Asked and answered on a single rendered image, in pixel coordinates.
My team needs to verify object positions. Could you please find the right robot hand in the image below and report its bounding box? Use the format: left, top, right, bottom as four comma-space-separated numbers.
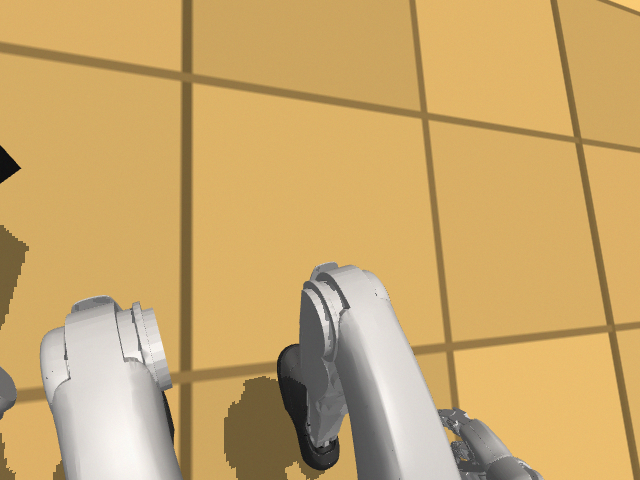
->
437, 407, 513, 480

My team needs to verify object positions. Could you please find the carton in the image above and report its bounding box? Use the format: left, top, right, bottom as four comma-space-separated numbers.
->
0, 145, 21, 184

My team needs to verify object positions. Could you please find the right robot foot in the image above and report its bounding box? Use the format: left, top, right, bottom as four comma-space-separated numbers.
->
277, 344, 340, 471

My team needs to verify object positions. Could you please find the right robot arm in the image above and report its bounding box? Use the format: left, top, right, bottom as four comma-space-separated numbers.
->
486, 457, 544, 480

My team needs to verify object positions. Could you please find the left robot arm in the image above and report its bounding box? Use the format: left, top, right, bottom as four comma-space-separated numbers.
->
0, 366, 17, 420

